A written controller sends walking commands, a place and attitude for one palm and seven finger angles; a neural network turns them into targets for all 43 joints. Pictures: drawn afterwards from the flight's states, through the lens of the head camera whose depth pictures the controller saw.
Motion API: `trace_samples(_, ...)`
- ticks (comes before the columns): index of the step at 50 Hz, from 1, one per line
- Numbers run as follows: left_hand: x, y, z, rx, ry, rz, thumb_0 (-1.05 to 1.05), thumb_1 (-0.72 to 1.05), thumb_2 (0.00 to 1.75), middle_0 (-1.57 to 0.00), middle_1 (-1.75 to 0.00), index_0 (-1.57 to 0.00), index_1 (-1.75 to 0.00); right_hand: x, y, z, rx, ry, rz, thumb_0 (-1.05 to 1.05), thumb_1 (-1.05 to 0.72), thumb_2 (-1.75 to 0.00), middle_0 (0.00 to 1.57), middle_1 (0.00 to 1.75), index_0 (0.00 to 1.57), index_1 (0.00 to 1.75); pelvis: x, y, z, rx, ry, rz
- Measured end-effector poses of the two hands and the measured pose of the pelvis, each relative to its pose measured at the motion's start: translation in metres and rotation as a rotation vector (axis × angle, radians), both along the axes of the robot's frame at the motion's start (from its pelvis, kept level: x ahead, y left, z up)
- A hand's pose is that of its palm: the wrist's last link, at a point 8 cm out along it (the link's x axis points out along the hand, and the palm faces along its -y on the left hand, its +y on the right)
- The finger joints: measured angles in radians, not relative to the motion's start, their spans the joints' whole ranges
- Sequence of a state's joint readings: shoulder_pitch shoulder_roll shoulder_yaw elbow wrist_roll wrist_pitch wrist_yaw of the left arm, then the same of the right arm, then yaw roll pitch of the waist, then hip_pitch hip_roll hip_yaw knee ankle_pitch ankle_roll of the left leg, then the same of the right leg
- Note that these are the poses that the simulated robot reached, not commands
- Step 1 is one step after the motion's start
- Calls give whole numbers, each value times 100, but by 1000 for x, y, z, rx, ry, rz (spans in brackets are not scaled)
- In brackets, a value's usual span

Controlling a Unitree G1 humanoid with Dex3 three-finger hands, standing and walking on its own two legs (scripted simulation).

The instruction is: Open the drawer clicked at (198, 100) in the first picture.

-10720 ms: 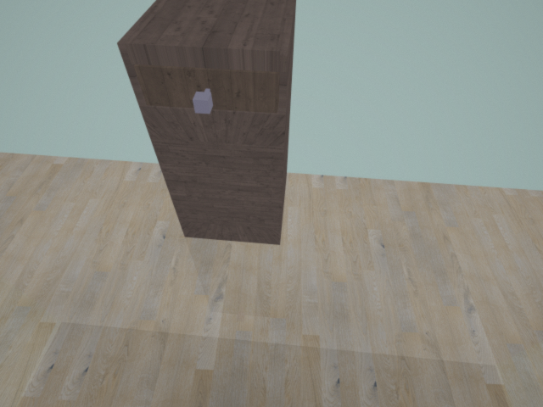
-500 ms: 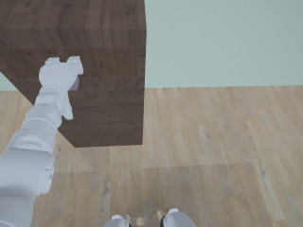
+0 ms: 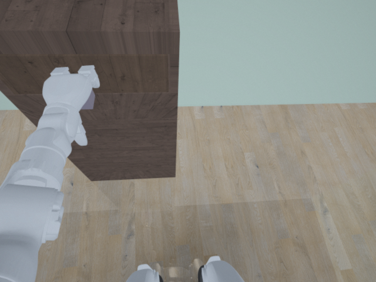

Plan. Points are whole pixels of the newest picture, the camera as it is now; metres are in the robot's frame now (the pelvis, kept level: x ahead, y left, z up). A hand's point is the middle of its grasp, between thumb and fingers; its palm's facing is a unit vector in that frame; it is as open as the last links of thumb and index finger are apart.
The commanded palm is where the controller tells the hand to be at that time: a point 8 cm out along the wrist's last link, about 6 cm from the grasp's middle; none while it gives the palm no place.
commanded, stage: close the thumb around the handle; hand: left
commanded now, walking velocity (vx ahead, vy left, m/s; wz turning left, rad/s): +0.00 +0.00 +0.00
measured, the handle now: (83, 89) +0.54 +0.20 +0.03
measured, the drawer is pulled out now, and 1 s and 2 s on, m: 0.00 0.00 0.12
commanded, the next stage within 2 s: pull the drawer open in 0.72 s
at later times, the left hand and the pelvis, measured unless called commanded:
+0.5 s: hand (78, 109) +0.50 +0.20 +0.02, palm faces -0.07 -0.05 -1.00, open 8.0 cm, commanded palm +0.48 +0.21 +0.07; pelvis +0.01 +0.00 +0.00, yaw +0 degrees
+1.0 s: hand (79, 111) +0.49 +0.20 +0.02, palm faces -0.07 -0.05 -1.00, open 7.8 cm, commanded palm +0.47 +0.21 +0.07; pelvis +0.01 -0.01 +0.00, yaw +0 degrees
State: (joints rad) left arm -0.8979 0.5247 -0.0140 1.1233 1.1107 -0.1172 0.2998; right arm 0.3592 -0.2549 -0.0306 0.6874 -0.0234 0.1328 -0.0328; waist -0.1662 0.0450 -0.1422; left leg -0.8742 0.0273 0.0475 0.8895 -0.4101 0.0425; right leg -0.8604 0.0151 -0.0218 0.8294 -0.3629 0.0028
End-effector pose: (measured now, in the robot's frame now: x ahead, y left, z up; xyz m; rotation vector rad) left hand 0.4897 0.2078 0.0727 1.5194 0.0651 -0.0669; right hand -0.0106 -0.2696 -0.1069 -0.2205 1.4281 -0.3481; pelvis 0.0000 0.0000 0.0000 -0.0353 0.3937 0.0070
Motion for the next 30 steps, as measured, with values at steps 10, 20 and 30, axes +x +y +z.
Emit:
trace_samples(10,-4,1,-2,-5,-26,-9,0,-35,36,-33,-122,-31,-121,3,-2,-2,7,15,0,0,-91,-90,20,29,20,30,6,-1,0,1,2,-4)
trace_samples(20,-7,-1,0,1,-20,11,0,11,56,-36,-127,-34,-125,16,-1,-3,28,-1,4,0,-91,-90,20,29,20,30,12,-3,4,3,-12,-1)
trace_samples(30,-11,0,-1,-5,-14,3,1,44,71,-40,-132,-28,-131,28,-4,-2,25,-23,20,0,-91,-90,20,29,20,30,13,-5,5,6,-16,5)
